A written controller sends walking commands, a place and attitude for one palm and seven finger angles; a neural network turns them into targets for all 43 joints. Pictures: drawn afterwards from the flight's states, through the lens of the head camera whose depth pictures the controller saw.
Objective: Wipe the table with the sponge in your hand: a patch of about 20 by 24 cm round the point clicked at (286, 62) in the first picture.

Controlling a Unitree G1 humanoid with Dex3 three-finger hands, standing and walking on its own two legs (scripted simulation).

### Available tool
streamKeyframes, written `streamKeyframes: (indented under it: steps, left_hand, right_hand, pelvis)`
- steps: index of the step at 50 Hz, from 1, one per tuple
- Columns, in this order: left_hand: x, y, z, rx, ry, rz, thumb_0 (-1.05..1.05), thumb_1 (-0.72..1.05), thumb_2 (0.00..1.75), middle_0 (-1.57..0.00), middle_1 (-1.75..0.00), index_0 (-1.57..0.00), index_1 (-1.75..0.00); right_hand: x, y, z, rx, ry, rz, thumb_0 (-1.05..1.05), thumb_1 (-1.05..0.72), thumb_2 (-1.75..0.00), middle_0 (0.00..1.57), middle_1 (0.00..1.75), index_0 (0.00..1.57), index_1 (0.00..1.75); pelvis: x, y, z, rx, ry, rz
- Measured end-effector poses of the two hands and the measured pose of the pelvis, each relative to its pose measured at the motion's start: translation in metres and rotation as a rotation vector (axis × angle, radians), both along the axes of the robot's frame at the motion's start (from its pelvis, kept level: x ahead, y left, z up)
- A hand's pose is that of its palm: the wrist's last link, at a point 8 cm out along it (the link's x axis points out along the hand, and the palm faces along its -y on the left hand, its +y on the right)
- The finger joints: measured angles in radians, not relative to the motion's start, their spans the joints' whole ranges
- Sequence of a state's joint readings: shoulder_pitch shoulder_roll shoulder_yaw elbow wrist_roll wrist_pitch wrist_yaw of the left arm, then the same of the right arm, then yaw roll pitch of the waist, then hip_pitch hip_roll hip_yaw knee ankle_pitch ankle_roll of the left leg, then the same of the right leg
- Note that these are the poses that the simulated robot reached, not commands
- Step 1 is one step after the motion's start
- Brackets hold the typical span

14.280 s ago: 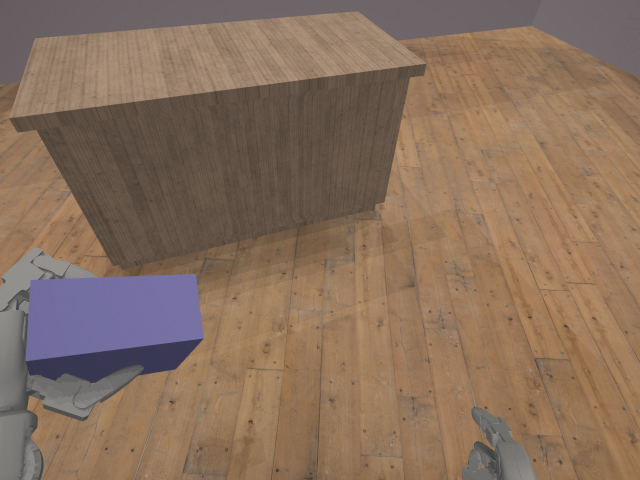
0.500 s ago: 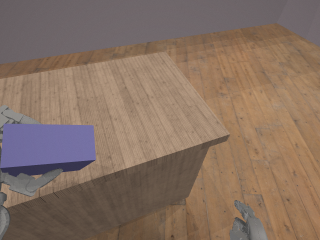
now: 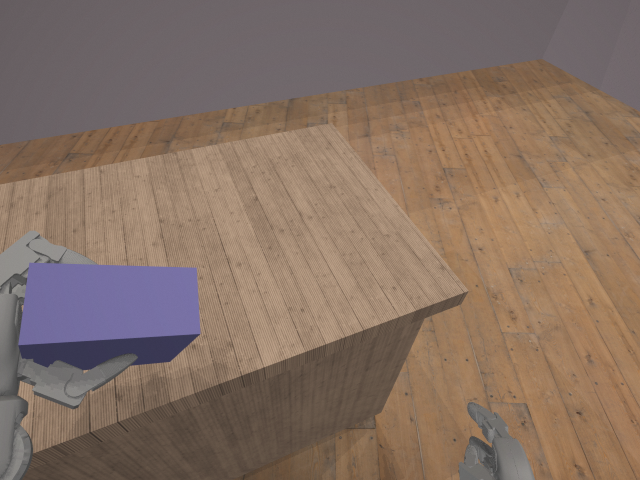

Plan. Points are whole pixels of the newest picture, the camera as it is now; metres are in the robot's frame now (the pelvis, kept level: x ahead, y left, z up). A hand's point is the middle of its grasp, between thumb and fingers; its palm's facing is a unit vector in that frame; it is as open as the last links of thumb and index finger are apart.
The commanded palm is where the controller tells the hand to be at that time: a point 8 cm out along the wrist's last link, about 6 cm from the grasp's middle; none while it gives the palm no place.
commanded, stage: come to a stop and stand still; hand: left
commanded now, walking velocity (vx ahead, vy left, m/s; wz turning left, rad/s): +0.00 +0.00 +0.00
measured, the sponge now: (137, 320) +0.24 +0.20 +0.14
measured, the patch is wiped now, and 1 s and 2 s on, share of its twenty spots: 0.00 0.00 0.00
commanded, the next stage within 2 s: look again from close up in 1.10 s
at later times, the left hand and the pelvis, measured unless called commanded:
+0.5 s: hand (33, 301) +0.23 +0.28 +0.17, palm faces +0.44 -0.82 -0.37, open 10.7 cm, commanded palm +0.15 +0.29 +0.18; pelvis -0.02 +0.01 +0.01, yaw -2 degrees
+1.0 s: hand (22, 318) +0.22 +0.29 +0.16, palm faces +0.36 -0.86 -0.35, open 10.7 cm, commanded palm +0.16 +0.32 +0.18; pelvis -0.01 +0.05 +0.01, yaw -1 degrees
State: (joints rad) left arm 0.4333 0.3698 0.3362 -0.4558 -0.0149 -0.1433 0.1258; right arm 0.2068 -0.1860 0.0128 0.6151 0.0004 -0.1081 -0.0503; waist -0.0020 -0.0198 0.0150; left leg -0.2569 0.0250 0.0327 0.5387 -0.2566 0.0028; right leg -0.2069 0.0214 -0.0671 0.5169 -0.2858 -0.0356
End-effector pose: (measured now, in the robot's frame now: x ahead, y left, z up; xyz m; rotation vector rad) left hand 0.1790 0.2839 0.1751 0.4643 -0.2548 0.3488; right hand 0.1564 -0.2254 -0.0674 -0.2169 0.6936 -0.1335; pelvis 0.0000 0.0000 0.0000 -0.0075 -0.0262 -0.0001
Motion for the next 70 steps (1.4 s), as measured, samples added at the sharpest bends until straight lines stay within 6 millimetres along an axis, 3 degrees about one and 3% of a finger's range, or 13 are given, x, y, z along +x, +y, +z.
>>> streamKeyframes:
  steps: [6,17,19,22,30,37,41,51,59,70]
  left_hand:
    - [-0.004,-0.001,0.008,0.007,0.007,-0.005,-0.01,-0.54,1.02,-0.66,-1.37,-0.66,-1.36]
    - [-0.009,0.006,-0.007,-0.075,0.071,0.051,-0.01,-0.54,1.02,-0.66,-1.36,-0.66,-1.36]
    - [-0.001,0.018,0.005,0.038,0.033,0.035,-0.01,-0.55,1.02,-0.66,-1.36,-0.66,-1.36]
    - [0.009,0.042,0.013,0.040,-0.041,0.070,-0.01,-0.54,1.02,-0.66,-1.36,-0.66,-1.36]
    - [-0.007,0.015,-0.006,-0.022,0.016,-0.108,-0.01,-0.54,1.02,-0.66,-1.36,-0.66,-1.36]
    - [-0.013,0.049,-0.011,0.013,0.012,-0.048,-0.01,-0.54,1.02,-0.66,-1.36,-0.66,-1.36]
    - [-0.012,0.061,-0.004,-0.002,-0.044,0.008,-0.01,-0.54,1.02,-0.66,-1.36,-0.66,-1.36]
    - [0.001,0.050,-0.004,-0.023,-0.042,-0.048,-0.01,-0.54,1.02,-0.66,-1.36,-0.66,-1.36]
    - [0.005,0.051,-0.002,-0.010,-0.011,-0.039,-0.01,-0.54,1.02,-0.66,-1.36,-0.66,-1.36]
    - [0.008,0.041,-0.001,-0.017,0.005,-0.034,-0.01,-0.54,1.02,-0.66,-1.36,-0.66,-1.36]
  right_hand:
    - [0.012,0.008,0.007,0.016,-0.015,0.024,0.01,-0.90,-0.90,0.20,0.30,0.20,0.30]
    - [0.019,0.005,0.015,-0.011,-0.028,0.023,0.01,-0.90,-0.90,0.20,0.30,0.20,0.30]
    - [0.016,0.005,0.015,-0.036,-0.023,0.054,0.01,-0.90,-0.90,0.20,0.30,0.20,0.30]
    - [0.008,0.007,0.015,-0.031,-0.008,0.076,0.01,-0.90,-0.90,0.20,0.30,0.20,0.30]
    - [-0.022,0.016,0.015,-0.017,-0.028,0.004,0.01,-0.90,-0.90,0.20,0.30,0.20,0.30]
    - [-0.035,0.036,0.009,-0.031,0.025,0.020,0.02,-0.90,-0.90,0.20,0.30,0.20,0.30]
    - [-0.028,0.049,0.007,-0.018,0.022,0.061,0.02,-0.90,-0.90,0.20,0.30,0.20,0.30]
    - [0.008,0.067,0.018,0.008,-0.054,0.095,0.02,-0.90,-0.90,0.20,0.30,0.20,0.30]
    - [0.021,0.059,0.023,-0.009,-0.061,0.086,0.01,-0.90,-0.90,0.20,0.30,0.20,0.30]
    - [0.016,0.041,0.017,-0.026,-0.017,0.052,0.01,-0.90,-0.90,0.20,0.30,0.20,0.30]
  pelvis:
    - [0.004,-0.001,0.005,-0.011,0.016,-0.011]
    - [0.001,0.002,0.009,-0.013,0.008,-0.012]
    - [-0.005,0.001,0.008,-0.019,0.016,-0.005]
    - [-0.015,0.004,0.007,-0.017,0.014,-0.025]
    - [-0.020,0.027,0.006,-0.011,0.008,-0.042]
    - [-0.019,0.037,0.005,-0.014,0.007,-0.021]
    - [-0.017,0.042,0.005,-0.015,0.006,-0.016]
    - [-0.008,0.048,0.007,-0.017,0.013,-0.025]
    - [-0.002,0.046,0.008,-0.020,0.022,-0.026]
    - [0.002,0.040,0.009,-0.018,0.024,-0.023]
